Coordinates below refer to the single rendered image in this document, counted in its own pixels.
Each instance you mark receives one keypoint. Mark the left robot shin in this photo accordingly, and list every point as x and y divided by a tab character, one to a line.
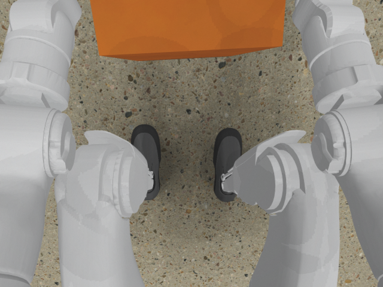
104	137

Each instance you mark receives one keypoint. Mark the left robot thigh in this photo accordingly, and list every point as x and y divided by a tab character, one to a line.
95	249

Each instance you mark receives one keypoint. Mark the left robot forearm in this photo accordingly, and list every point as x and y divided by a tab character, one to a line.
37	53

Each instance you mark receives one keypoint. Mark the right robot forearm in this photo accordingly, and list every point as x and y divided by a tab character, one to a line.
339	54

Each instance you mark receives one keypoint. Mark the carton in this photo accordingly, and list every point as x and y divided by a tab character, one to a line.
145	30

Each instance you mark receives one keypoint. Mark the robot left upper arm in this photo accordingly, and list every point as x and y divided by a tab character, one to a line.
36	144

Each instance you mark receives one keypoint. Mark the robot right upper arm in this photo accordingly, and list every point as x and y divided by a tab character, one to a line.
348	143

